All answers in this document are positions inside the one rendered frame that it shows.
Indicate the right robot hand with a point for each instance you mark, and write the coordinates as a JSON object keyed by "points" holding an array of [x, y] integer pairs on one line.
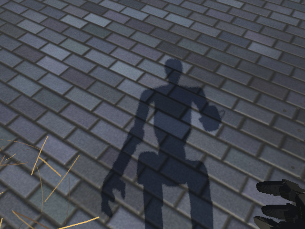
{"points": [[294, 215]]}

